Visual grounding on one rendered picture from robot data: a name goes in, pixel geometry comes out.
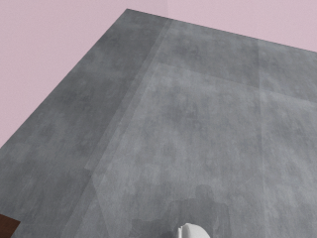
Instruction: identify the cupboard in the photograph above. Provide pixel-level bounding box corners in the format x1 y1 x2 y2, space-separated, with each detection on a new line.
0 214 21 238

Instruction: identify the right robot thigh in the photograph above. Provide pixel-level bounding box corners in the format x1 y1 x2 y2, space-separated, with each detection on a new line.
176 224 210 238

